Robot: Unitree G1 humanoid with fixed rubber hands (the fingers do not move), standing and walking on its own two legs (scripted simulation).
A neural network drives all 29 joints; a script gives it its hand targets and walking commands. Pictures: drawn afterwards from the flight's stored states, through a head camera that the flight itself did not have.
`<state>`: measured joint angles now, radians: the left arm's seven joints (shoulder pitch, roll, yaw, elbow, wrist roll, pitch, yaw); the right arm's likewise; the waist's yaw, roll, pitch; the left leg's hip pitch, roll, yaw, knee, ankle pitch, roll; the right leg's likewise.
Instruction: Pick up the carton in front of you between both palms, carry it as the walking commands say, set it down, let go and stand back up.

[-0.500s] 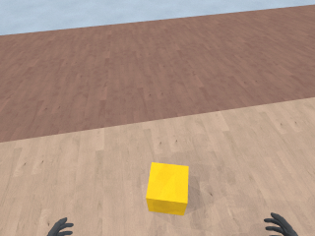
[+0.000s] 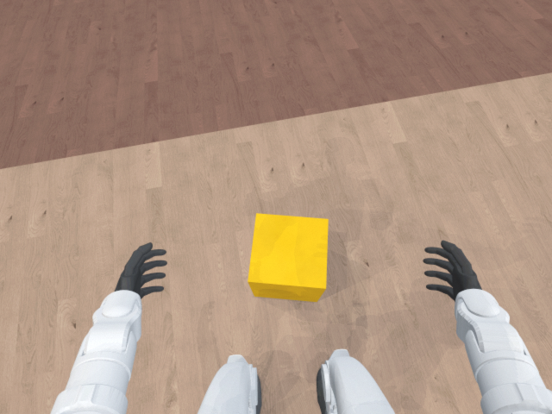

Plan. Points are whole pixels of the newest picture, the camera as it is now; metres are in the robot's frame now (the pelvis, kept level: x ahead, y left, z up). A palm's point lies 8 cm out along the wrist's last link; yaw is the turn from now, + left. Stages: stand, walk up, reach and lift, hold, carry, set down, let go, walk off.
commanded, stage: reach and lift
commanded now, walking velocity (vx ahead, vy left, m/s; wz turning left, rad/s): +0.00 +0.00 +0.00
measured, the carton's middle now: (288, 260) +0.47 -0.02 -0.59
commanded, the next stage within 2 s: none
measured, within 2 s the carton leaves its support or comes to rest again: neither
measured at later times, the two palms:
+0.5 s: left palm (188, 199) +0.48 +0.18 -0.14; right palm (399, 213) +0.43 -0.22 -0.14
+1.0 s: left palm (215, 231) +0.49 +0.16 -0.35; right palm (371, 242) +0.44 -0.22 -0.34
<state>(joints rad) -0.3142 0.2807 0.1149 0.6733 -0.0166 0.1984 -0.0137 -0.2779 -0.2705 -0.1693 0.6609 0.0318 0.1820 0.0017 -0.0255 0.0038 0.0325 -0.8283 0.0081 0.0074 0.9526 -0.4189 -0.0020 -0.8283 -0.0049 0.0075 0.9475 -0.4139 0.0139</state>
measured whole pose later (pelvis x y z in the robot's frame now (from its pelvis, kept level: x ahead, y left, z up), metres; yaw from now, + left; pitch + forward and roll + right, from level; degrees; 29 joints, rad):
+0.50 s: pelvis -0.07 +0.00 -0.06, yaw +1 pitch +39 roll -1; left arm -1.33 0.39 0.23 1.07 0.02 0.24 -0.04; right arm -1.19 -0.22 -0.37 0.87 0.01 0.25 -0.09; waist -0.08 0.01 0.07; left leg -1.49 0.00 -0.01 1.11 -0.29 0.00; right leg -1.48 -0.01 -0.01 1.10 -0.29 0.02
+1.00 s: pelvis -0.05 +0.00 -0.18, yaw -1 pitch +54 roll -2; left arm -1.27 0.32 0.23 1.02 0.02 0.08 0.05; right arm -1.15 -0.19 -0.38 0.88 0.02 0.07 -0.09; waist -0.06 0.02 -0.05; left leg -2.04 -0.01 -0.03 1.60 -0.50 -0.01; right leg -2.03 0.01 0.01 1.58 -0.49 0.03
